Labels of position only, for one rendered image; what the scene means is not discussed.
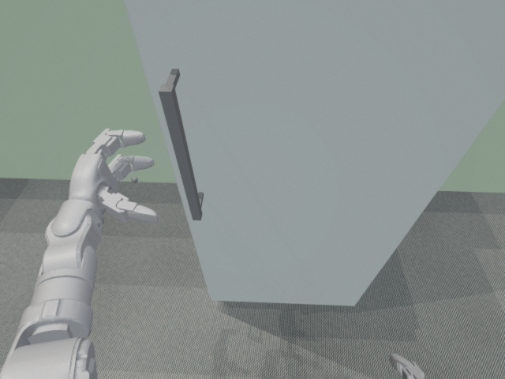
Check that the left robot forearm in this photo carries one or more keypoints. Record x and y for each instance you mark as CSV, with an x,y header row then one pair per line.
x,y
60,307

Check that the robot left hand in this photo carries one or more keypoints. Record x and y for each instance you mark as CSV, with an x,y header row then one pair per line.
x,y
91,174

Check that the left robot upper arm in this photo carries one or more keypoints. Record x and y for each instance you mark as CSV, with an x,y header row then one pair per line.
x,y
72,358

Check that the robot right hand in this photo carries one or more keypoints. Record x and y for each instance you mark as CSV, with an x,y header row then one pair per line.
x,y
405,368

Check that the handle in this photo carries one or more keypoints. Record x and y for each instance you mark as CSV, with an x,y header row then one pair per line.
x,y
172,113

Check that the fridge door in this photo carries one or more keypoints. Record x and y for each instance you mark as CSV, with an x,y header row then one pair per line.
x,y
318,130

